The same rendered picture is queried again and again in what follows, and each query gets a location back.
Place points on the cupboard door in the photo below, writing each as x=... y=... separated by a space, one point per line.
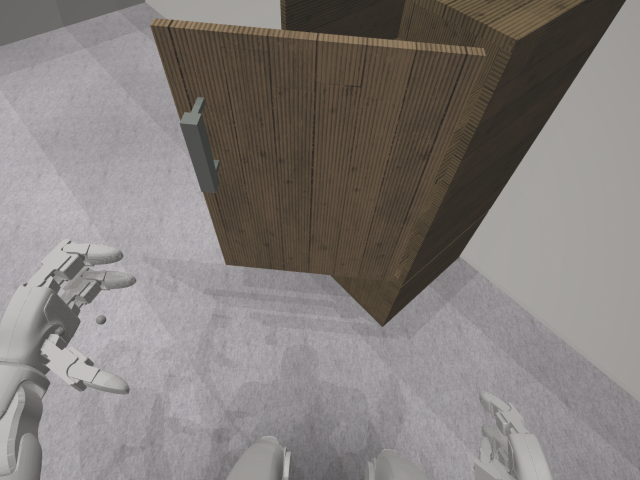
x=328 y=144

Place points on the robot left hand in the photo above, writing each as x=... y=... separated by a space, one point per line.
x=27 y=329

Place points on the left robot thigh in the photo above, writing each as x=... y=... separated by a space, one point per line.
x=263 y=461

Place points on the robot right hand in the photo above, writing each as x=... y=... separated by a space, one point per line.
x=521 y=455

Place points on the handle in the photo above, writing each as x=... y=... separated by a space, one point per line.
x=196 y=139

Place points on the robot right shin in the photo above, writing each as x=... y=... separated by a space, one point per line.
x=389 y=452

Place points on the robot left forearm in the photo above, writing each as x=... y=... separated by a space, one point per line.
x=22 y=388

